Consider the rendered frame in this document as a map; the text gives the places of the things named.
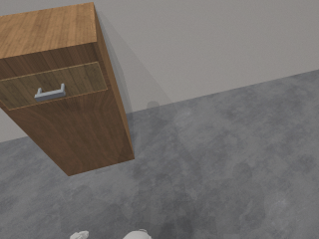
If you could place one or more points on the handle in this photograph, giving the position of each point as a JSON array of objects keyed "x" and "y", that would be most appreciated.
[{"x": 50, "y": 95}]

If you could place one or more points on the cabinet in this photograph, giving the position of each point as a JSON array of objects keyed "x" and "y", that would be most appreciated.
[{"x": 79, "y": 133}]

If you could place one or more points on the drawer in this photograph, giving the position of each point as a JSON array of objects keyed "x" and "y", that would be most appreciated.
[{"x": 81, "y": 79}]

